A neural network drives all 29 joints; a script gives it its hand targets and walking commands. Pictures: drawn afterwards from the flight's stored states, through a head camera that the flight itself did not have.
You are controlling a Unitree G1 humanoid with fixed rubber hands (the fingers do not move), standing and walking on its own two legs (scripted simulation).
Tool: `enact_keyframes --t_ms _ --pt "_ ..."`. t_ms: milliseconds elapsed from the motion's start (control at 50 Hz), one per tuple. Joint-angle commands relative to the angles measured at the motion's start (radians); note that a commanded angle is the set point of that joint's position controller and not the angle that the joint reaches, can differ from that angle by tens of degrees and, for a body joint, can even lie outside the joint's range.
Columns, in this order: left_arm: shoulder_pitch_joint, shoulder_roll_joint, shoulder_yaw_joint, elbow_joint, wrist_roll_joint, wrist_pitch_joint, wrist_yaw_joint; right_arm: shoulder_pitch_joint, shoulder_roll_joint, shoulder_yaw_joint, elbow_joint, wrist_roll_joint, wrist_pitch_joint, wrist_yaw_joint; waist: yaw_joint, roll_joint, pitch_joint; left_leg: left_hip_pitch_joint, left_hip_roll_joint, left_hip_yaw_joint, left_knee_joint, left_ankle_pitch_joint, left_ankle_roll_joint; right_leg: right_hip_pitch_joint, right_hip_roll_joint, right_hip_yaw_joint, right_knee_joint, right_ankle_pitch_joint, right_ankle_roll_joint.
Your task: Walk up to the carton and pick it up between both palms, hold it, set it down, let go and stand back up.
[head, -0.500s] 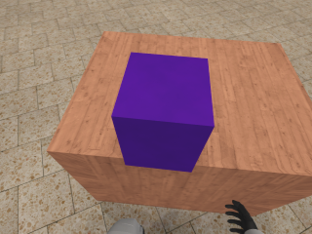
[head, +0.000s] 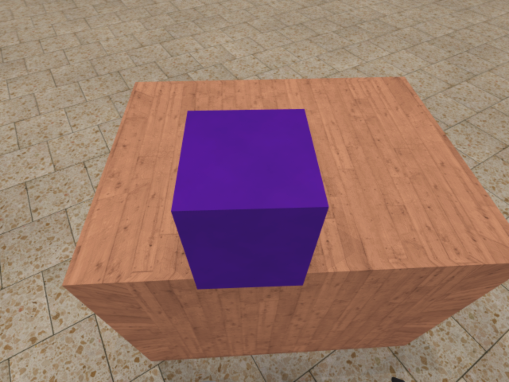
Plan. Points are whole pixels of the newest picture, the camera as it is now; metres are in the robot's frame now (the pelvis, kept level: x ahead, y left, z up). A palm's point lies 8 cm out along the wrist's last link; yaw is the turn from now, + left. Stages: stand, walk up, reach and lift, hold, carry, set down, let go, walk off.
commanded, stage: walk up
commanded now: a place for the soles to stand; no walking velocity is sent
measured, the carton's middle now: (248, 203) +0.39 +0.03 +0.04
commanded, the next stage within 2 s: reach and lift in 0.74 s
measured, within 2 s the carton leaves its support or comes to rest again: neither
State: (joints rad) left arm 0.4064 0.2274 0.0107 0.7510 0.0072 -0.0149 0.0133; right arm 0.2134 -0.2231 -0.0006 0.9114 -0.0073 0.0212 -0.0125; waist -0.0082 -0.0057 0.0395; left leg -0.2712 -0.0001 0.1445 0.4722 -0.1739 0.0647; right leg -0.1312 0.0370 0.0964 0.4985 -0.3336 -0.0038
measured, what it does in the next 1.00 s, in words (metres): stands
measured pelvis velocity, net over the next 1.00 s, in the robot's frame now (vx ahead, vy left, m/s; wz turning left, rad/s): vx -0.03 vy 0.01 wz -0.05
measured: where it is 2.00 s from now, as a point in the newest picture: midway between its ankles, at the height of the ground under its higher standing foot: outside the picture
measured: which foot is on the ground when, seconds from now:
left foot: down 0.00-1.00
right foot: down 0.00-1.00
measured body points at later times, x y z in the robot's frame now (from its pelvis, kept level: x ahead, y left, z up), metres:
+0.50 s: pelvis +0.00 +0.01 +0.00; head +0.01 +0.01 +0.45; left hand +0.03 +0.26 -0.14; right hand +0.04 -0.25 -0.14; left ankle +0.06 +0.08 -0.74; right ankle -0.04 -0.12 -0.74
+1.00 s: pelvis -0.03 +0.01 -0.03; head +0.05 +0.03 +0.42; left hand +0.21 +0.22 -0.13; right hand +0.14 -0.24 -0.13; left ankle +0.05 +0.08 -0.74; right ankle -0.04 -0.12 -0.74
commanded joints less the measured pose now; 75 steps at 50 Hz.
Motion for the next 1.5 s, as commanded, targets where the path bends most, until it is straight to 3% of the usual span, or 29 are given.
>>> enact_keyframes --t_ms 0,320,720,740,760,780,800,820,860,900,920,940,1000,1060,1100,1180,1240,1360,1480 --pt "0.096 0.132 0.041 -0.048 0.002 -0.02 0.01 -0.018 -0.153 -0.036 -0.085 0.0 -0.03 -0.008 0.012 0.02 0.003 0.118 0.17 -0.208 -0.146 -0.095 0.003 -0.155 -0.081 0.081 -0.09 0.092 -0.015" --pt "0.096 0.128 0.049 -0.012 0.004 -0.016 0.017 0.034 -0.167 -0.049 -0.09 -0.005 -0.017 -0.014 0.0 0.003 0.012 0.119 0.195 -0.15 -0.144 -0.213 0.006 -0.223 -0.068 0.103 -0.056 0.051 -0.017" --pt "0.081 0.143 0.054 -0.018 0.005 -0.013 0.022 0.043 -0.184 -0.046 -0.115 -0.006 -0.009 -0.013 -0.006 -0.008 -0.003 0.155 0.214 -0.11 -0.089 -0.151 0.022 -0.267 -0.065 0.143 -0.008 0.117 -0.021" --pt "-0.802 0.27 0.008 -0.079 -0.057 0.169 0.023 -0.661 -0.096 -0.157 -0.128 -0.098 -0.103 0.043 0.004 -0.02 0.034 -0.14 0.09 -0.112 0.068 -0.299 -0.072 -0.521 -0.059 -0.124 0.107 -0.25 -0.072" --pt "-0.69 0.224 -0.037 -0.08 -0.074 0.248 0.049 -0.484 -0.142 -0.177 -0.096 -0.106 -0.087 0.081 -0.026 -0.064 0.118 -0.044 0.075 -0.117 0.128 -0.423 -0.099 -0.63 -0.092 -0.123 0.112 -0.332 -0.089" --pt "-0.674 0.195 -0.05 -0.12 -0.09 0.315 0.036 -0.446 -0.126 -0.179 -0.131 -0.087 -0.068 0.084 -0.06 -0.09 0.02 0.066 0.089 -0.142 0.185 -0.378 -0.103 -0.645 -0.107 -0.126 0.132 -0.244 -0.093" --pt "-0.617 0.169 -0.057 -0.172 -0.086 0.379 0.02 -0.354 -0.128 -0.171 -0.148 -0.067 -0.04 0.075 -0.061 -0.064 -0.073 0.136 0.106 -0.147 0.206 -0.309 -0.11 -0.608 -0.101 -0.129 0.142 -0.121 -0.084" --pt "-0.575 0.157 -0.041 -0.259 -0.069 0.439 0.008 -0.282 -0.134 -0.161 -0.17 -0.028 -0.017 0.066 -0.038 -0.016 -0.191 0.184 0.112 -0.131 0.215 -0.223 -0.117 -0.53 -0.084 -0.137 0.148 -0.014 -0.073" --pt "-0.473 0.145 -0.009 -0.38 -0.033 0.529 -0.006 -0.163 -0.151 -0.141 -0.207 0.044 0.005 0.048 -0.043 -0.014 -0.36 0.33 0.105 -0.119 0.23 -0.042 -0.126 -0.457 -0.053 -0.163 0.156 0.172 -0.053" --pt "-0.329 0.119 0.025 -0.474 0.019 0.57 -0.014 -0.066 -0.185 -0.107 -0.232 0.111 0.008 0.04 -0.047 0.042 -0.426 0.506 0.111 -0.153 0.223 0.276 -0.159 -0.441 -0.012 -0.197 0.14 0.334 -0.039" --pt "-0.266 0.12 0.044 -0.515 0.047 0.58 -0.015 -0.029 -0.21 -0.094 -0.247 0.137 0.013 0.044 -0.033 0.085 -0.414 0.542 0.114 -0.162 0.192 0.349 -0.171 -0.396 0.008 -0.204 0.102 0.307 -0.039" --pt "-0.227 0.118 0.056 -0.522 0.06 0.584 -0.016 -0.026 -0.222 -0.088 -0.274 0.146 0.015 0.046 -0.029 0.098 -0.365 0.539 0.112 -0.161 0.157 0.338 -0.173 -0.373 0.019 -0.204 0.061 0.256 -0.043" --pt "-0.229 0.119 0.067 -0.505 0.061 0.563 -0.013 -0.08 -0.209 -0.092 -0.367 0.116 0.015 0.039 -0.022 0.082 -0.204 0.513 0.082 -0.132 0.084 0.251 -0.164 -0.41 0.013 -0.196 -0.036 0.202 -0.037" --pt "-0.318 0.127 0.073 -0.443 0.059 0.523 -0.016 -0.125 -0.141 -0.074 -0.409 0.086 0.034 0.031 -0.005 0.071 -0.039 0.385 0.06 -0.098 0.009 0.027 -0.136 -0.386 -0.008 -0.176 -0.096 0.095 -0.025" --pt "-0.368 0.142 0.092 -0.411 0.054 0.486 -0.025 -0.132 -0.095 -0.058 -0.447 0.068 0.041 0.026 0.009 0.041 -0.003 0.349 0.047 -0.076 -0.017 -0.029 -0.116 -0.377 -0.032 -0.15 -0.129 0.071 -0.015" --pt "-0.418 0.166 0.126 -0.423 0.028 0.388 -0.037 -0.097 -0.026 -0.03 -0.545 0.058 0.03 0.011 0.021 -0.003 -0.06 0.377 0.029 -0.052 -0.029 0.001 -0.092 -0.343 -0.057 -0.11 -0.169 0.103 0.003" --pt "-0.425 0.183 0.126 -0.437 -0.009 0.302 -0.041 -0.06 0.013 -0.023 -0.598 0.047 -0.002 -0.011 0.01 -0.014 -0.111 0.395 0.021 -0.047 -0.032 0.031 -0.083 -0.32 -0.069 -0.094 -0.178 0.162 0.015" --pt "-0.355 0.229 0.112 -0.412 -0.066 0.16 -0.065 0.039 0.07 -0.011 -0.602 0.025 -0.087 -0.067 -0.01 -0.014 -0.136 0.42 0.013 -0.054 -0.056 0.073 -0.069 -0.277 -0.09 -0.076 -0.207 0.233 0.023" --pt "-0.283 0.251 0.11 -0.415 -0.093 0.08 -0.078 0.069 0.084 0.001 -0.605 0.026 -0.15 -0.083 0.009 0.001 -0.134 0.444 0.016 -0.067 -0.085 0.18 -0.075 -0.232 -0.075 -0.089 -0.238 0.264 0.021"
